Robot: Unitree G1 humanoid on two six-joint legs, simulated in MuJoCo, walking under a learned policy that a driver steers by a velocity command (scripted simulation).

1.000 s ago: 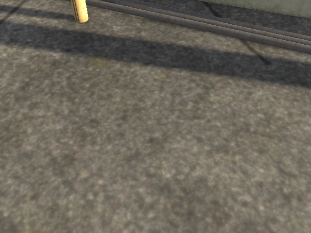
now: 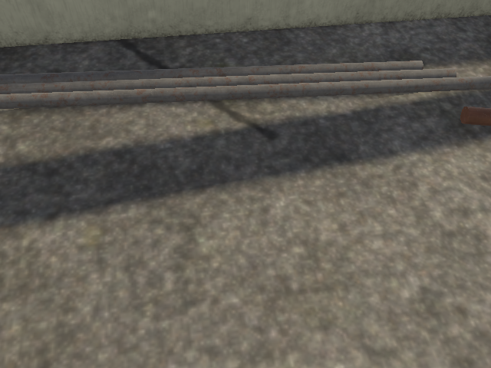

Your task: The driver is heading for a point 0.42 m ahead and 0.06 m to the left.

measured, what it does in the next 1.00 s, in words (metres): walks ahead: right foot, then left foot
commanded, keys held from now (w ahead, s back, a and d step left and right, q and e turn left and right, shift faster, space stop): no key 0.50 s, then q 0.12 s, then w+q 0.36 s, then w+e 0.02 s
